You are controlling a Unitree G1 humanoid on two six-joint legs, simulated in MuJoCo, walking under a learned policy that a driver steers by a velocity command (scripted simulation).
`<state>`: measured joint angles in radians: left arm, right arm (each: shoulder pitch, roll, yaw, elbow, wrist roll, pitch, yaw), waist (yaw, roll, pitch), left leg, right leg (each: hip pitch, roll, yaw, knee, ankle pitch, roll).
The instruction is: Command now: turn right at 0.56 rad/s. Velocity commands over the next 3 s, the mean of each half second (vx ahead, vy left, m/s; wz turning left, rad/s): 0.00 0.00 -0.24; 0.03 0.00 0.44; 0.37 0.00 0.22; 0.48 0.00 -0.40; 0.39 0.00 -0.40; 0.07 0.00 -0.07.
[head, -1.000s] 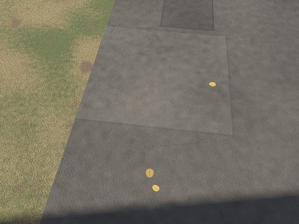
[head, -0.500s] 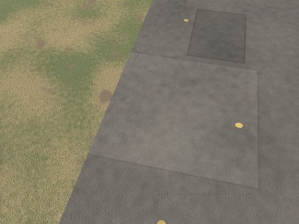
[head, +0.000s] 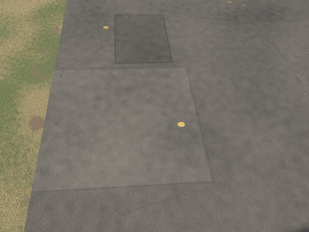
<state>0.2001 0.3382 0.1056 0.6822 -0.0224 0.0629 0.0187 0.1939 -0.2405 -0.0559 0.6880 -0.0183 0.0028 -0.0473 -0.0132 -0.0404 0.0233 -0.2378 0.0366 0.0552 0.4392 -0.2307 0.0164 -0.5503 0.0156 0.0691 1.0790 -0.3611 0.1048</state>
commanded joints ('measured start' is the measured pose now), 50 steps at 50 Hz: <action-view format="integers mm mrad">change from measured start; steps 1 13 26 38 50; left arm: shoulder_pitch -92 3 -108 -149 50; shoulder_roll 21 95 93 5 181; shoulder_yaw -12 -8 -16 -9 31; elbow -125 -107 -15 -30 -12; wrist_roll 1 55 27 23 67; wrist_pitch -16 -59 -50 -49 -110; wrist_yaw -16 -24 7 17 -16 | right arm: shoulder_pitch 15 -63 3 -20 -77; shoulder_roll -204 -182 -162 -219 -197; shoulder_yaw -59 -47 -28 -53 -53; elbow -52 -48 0 -48 -146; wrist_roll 4 22 35 37 44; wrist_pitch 1 -2 19 -7 -4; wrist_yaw -6 20 25 12 15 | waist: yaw -41 48 22 9 36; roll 211 -121 -87 153 -165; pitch -78 -151 -43 -86 16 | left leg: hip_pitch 205 -352 -131 133 -571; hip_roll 250 46 15 172 -51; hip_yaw -156 -91 -35 -366 -252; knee -99 661 250 -72 620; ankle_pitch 392 -388 -159 440 -306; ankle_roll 205 -90 -67 195 9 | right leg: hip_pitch -66 491 395 10 431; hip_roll -41 -333 -291 5 -432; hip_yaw -47 238 123 -21 615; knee -134 -715 -722 -113 -951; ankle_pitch -27 688 411 -102 -467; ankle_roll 12 -407 -348 -44 -366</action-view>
